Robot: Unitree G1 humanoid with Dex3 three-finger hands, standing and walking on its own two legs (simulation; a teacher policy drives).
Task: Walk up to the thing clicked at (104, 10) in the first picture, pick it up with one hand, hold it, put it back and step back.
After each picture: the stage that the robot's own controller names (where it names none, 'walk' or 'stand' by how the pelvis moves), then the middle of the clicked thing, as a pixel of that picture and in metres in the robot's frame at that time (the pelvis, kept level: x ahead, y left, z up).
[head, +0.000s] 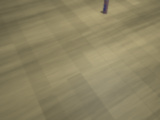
stand; (105, 5) +2.17 -0.36 -0.65
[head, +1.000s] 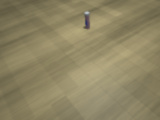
walk; (87, 20) +2.05 +0.07 -0.62
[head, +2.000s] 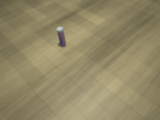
walk; (61, 37) +1.38 +0.34 -0.65
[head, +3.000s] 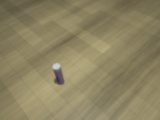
walk; (58, 74) +0.87 +0.29 -0.65
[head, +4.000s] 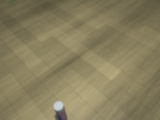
walk; (61, 112) +0.51 +0.23 -0.65
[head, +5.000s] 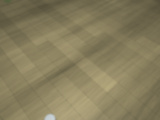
stand; out of the picture +0.42 +0.21 -0.64
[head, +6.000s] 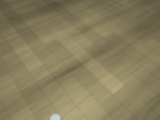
stand; out of the picture +0.42 +0.19 -0.65
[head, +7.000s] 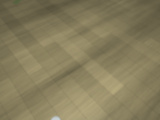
stand; out of the picture +0.41 +0.20 -0.66
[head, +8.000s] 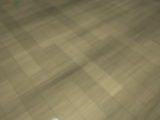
stand; out of the picture +0.41 +0.20 -0.66
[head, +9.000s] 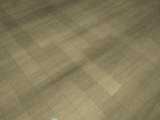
go down; out of the picture +0.40 +0.21 -0.66
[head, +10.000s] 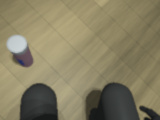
go down; (22, 53) +0.47 +0.24 -0.30
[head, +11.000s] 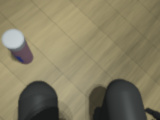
approach; (20, 49) +0.46 +0.25 -0.25
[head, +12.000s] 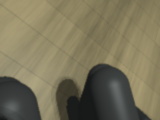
close in; out of the picture +0.45 +0.29 -0.16
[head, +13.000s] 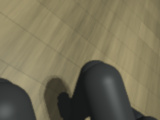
close; out of the picture +0.45 +0.30 -0.16
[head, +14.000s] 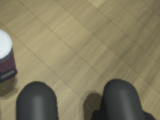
lift; (1, 60) +0.37 +0.26 -0.04
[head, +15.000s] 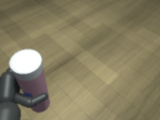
hold; (34, 86) +0.31 +0.16 +0.08
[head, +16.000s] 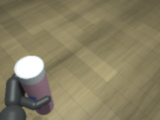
hold; (38, 90) +0.31 +0.16 +0.03
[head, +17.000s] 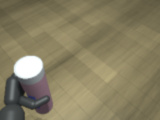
hold; (37, 89) +0.31 +0.16 +0.04
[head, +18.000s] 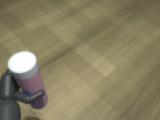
crouch; (32, 85) +0.33 +0.18 +0.02
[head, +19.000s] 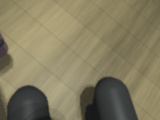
lower; out of the picture +0.47 +0.25 -0.05
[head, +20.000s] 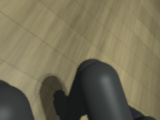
lower; out of the picture +0.45 +0.31 -0.16
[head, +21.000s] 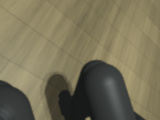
lower; out of the picture +0.44 +0.31 -0.16
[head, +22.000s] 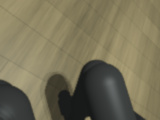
lower; out of the picture +0.44 +0.30 -0.16
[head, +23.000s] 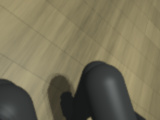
lower; out of the picture +0.43 +0.28 -0.16
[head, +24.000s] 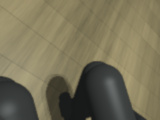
open; out of the picture +0.43 +0.30 -0.16
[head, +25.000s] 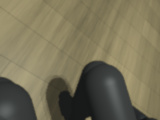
rise; out of the picture +0.57 +0.25 -0.25
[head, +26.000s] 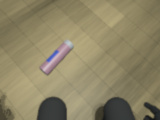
walk; (57, 56) +0.59 +0.16 -0.48
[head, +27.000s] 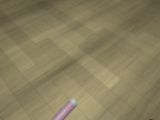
stand; (63, 112) +0.54 +0.14 -0.69
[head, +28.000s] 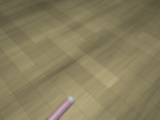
stand; (60, 109) +0.57 +0.17 -0.69
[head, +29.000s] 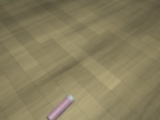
stand; (60, 108) +0.58 +0.18 -0.71
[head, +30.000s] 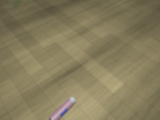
stand; (62, 109) +0.60 +0.19 -0.75
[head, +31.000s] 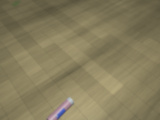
stand; (60, 110) +0.59 +0.21 -0.75
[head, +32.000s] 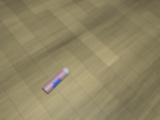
walk; (56, 80) +0.64 +0.16 -0.73
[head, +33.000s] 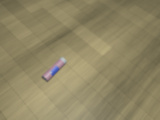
walk; (54, 68) +0.79 +0.22 -0.73
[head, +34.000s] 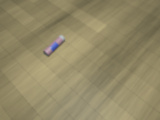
walk; (54, 45) +1.08 +0.33 -0.71
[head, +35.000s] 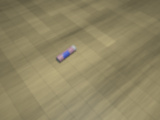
stand; (66, 53) +1.21 +0.21 -0.73
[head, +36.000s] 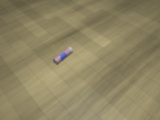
stand; (63, 55) +1.24 +0.23 -0.75
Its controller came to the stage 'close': yes
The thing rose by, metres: 0.68
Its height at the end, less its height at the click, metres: -0.09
